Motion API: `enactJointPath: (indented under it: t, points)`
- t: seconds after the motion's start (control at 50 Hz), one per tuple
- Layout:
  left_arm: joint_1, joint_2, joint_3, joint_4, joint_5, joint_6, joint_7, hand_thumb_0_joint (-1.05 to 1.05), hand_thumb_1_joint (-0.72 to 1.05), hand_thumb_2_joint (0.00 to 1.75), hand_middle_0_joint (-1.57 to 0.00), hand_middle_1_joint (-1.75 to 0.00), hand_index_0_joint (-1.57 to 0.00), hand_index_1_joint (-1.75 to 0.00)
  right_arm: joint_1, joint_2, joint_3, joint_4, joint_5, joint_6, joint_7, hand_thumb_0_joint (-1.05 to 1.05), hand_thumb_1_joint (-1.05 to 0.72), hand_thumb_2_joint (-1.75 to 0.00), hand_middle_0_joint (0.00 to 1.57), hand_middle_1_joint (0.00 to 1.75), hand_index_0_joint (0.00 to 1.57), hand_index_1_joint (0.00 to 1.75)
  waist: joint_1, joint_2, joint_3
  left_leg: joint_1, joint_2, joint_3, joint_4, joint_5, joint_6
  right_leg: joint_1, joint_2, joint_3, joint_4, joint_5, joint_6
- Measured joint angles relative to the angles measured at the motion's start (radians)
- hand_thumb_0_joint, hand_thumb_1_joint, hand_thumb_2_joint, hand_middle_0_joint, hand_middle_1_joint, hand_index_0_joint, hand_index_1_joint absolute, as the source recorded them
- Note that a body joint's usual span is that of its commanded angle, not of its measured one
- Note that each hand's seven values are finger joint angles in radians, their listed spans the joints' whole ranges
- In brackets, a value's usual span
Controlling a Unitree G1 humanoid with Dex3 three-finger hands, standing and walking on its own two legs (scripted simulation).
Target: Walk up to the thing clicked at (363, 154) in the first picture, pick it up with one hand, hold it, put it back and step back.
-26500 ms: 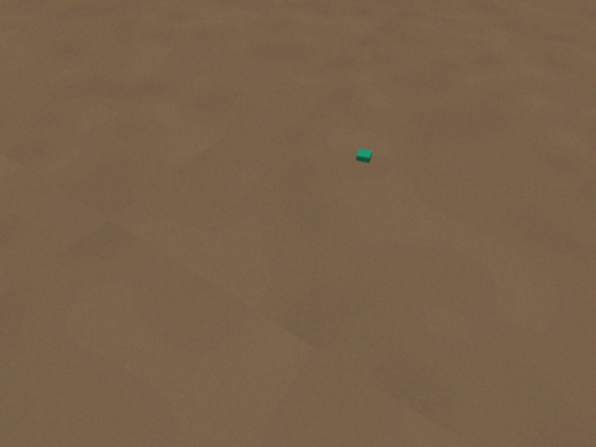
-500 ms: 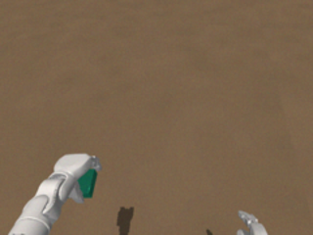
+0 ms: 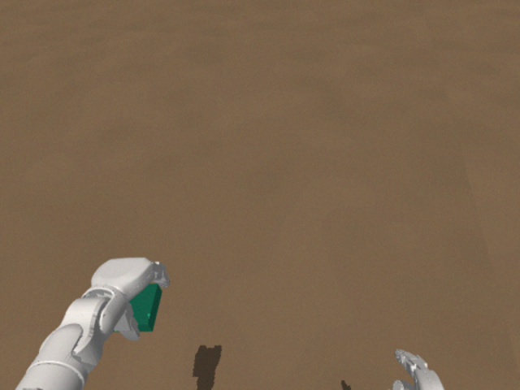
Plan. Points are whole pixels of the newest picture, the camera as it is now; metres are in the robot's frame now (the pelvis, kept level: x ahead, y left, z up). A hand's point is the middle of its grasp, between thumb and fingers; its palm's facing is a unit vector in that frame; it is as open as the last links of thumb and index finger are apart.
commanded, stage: hold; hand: left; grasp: from above
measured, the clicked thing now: (133, 307) +0.30 +0.24 -0.06
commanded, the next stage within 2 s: crouch in 0.18 s
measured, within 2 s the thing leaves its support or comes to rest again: neither
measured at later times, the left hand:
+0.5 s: hand (135, 304) +0.29 +0.22 -0.04, palm faces -0.48 -0.04 -0.88, open 10.0 cm
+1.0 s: hand (162, 323) +0.35 +0.25 -0.27, palm faces -0.40 +0.07 -0.91, open 10.0 cm
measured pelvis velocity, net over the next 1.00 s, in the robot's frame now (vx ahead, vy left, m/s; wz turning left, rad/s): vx -0.05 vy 0.01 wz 0.01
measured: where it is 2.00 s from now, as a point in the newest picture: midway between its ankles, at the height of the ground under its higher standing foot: outside the picture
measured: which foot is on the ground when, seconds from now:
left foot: down 0.00-1.00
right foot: down 0.00-1.00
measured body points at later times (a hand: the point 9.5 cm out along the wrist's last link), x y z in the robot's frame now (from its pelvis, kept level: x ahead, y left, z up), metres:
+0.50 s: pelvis +0.00 +0.00 +0.00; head +0.02 -0.02 +0.45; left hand +0.31 +0.22 +0.01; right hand +0.15 -0.26 -0.12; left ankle +0.01 +0.14 -0.73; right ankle +0.02 -0.14 -0.73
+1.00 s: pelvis -0.05 +0.01 -0.17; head +0.09 +0.03 +0.26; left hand +0.36 +0.24 -0.22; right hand +0.01 -0.28 -0.29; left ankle +0.01 +0.14 -0.73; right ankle +0.02 -0.14 -0.73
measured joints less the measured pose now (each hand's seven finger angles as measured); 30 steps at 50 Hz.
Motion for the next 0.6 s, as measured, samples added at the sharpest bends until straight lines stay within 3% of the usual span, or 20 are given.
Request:
enactJointPath:
  t: [0.46,0.52,0.6]
  points:
    - [-0.014,-0.007,0.010,0.059,0.017,-0.016,0.033,-0.01,0.06,0.30,-0.75,-0.39,-0.77,-0.37,0.009,0.001,-0.010,-0.001,0.004,0.032,0.008,0.01,-0.91,-0.90,0.20,0.30,0.20,0.30,-0.008,-0.005,-0.005,0.001,0.000,-0.001,-0.012,0.000,-0.002,-0.001,0.001,-0.002,-0.007,-0.003,-0.002]
    - [-0.021,-0.007,0.018,0.099,0.030,-0.046,0.061,-0.01,0.05,0.31,-0.75,-0.40,-0.77,-0.37,0.005,0.002,-0.008,-0.004,-0.002,0.034,0.010,0.01,-0.91,-0.90,0.20,0.30,0.20,0.30,-0.014,-0.014,-0.009,-0.039,0.001,-0.006,0.017,-0.009,-0.003,-0.039,0.001,-0.005,0.021,-0.013,-0.003]
    - [-0.065,-0.001,0.034,0.179,0.076,-0.098,0.135,-0.01,0.05,0.31,-0.75,-0.40,-0.77,-0.38,-0.005,0.002,-0.011,-0.006,-0.019,0.033,0.017,0.01,-0.91,-0.90,0.20,0.30,0.20,0.30,-0.022,-0.031,-0.025,-0.165,0.002,-0.018,0.126,-0.044,-0.005,-0.158,0.002,-0.011,0.123,-0.047,-0.005]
